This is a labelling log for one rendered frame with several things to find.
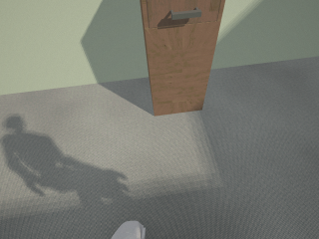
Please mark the handle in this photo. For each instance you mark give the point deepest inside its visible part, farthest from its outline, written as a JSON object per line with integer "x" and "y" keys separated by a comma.
{"x": 186, "y": 14}

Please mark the drawer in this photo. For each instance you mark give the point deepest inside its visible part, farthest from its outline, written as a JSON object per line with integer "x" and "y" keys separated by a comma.
{"x": 159, "y": 11}

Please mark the cabinet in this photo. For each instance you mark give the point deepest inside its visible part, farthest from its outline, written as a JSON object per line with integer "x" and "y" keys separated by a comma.
{"x": 179, "y": 59}

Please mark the left robot thigh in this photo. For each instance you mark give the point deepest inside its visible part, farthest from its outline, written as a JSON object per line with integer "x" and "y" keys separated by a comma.
{"x": 130, "y": 230}

